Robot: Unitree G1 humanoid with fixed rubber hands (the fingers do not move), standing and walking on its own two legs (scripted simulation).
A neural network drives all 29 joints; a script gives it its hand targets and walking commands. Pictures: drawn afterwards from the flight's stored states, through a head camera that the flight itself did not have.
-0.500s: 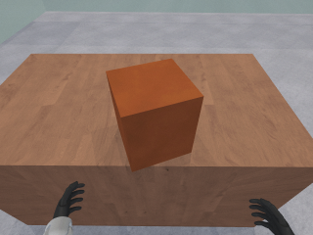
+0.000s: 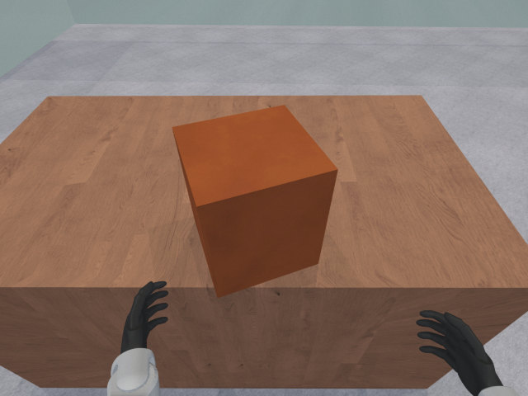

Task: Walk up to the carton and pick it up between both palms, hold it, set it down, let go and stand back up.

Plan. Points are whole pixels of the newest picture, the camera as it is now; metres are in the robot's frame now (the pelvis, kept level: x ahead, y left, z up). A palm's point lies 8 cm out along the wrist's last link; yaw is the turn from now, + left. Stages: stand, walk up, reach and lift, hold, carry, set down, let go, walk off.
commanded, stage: reach and lift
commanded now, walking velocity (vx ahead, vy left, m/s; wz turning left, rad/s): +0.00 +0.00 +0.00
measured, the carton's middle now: (251, 201) +0.46 +0.04 +0.05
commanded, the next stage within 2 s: none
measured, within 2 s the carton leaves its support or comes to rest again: neither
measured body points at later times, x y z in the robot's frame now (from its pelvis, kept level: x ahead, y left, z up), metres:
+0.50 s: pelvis +0.00 -0.01 +0.00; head +0.01 -0.02 +0.45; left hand +0.27 +0.17 +0.04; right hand +0.26 -0.28 +0.02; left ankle +0.03 +0.15 -0.74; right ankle +0.01 -0.11 -0.74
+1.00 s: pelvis -0.01 -0.01 +0.00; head +0.01 -0.02 +0.45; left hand +0.32 +0.17 +0.09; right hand +0.33 -0.26 +0.08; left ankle +0.03 +0.15 -0.74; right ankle +0.01 -0.11 -0.74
